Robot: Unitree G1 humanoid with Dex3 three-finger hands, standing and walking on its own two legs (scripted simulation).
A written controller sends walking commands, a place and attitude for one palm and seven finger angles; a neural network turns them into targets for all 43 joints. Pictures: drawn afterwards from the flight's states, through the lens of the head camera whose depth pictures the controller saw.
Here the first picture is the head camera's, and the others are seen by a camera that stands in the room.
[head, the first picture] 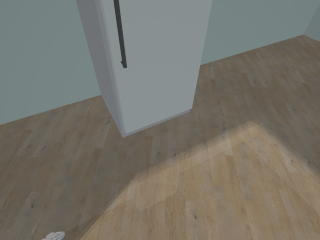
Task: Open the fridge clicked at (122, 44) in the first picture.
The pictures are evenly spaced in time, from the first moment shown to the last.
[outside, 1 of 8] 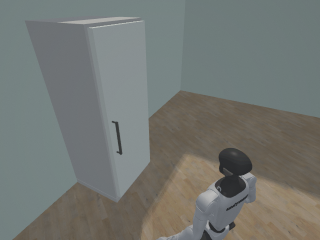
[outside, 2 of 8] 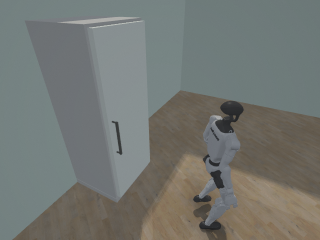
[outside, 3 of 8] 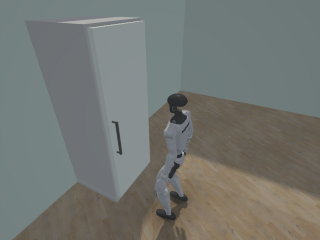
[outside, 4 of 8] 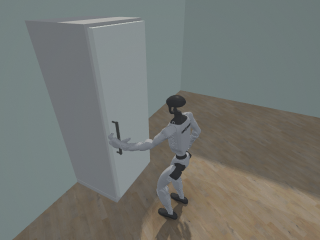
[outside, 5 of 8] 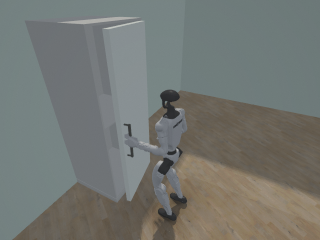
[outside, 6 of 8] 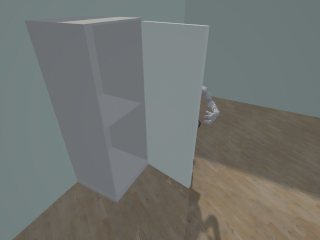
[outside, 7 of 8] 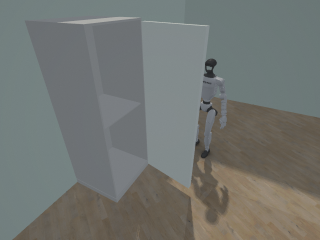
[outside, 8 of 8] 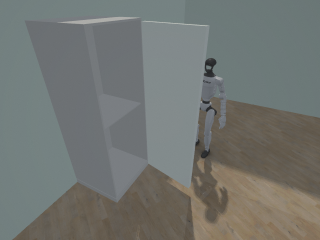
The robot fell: no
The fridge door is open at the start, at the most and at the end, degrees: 0 87 78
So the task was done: yes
